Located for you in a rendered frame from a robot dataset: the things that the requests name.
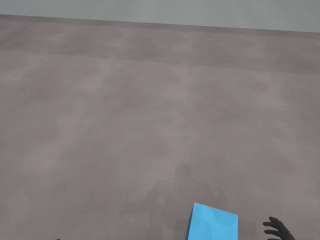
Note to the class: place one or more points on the robot right hand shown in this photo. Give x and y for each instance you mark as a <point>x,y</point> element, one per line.
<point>282,232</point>

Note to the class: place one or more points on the carton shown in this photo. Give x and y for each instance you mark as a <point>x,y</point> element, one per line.
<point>208,223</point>

